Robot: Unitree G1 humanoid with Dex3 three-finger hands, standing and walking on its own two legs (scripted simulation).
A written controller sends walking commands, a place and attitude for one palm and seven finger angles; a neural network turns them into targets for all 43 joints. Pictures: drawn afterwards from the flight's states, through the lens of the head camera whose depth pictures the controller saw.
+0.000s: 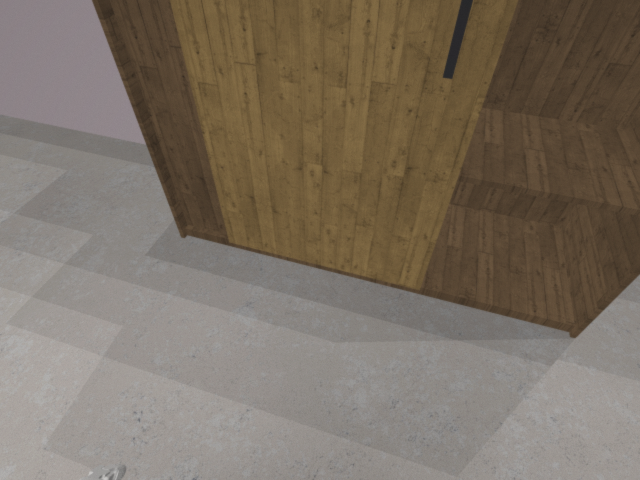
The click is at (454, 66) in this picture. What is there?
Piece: wardrobe's sliding door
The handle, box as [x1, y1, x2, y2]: [443, 0, 472, 78]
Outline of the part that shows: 472,0 461,1 443,77 452,77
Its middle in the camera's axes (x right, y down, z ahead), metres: +0.28 -0.43 +0.79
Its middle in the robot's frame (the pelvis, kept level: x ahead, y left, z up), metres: +0.91 -0.24 +0.19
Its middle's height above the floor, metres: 0.96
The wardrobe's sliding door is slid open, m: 0.54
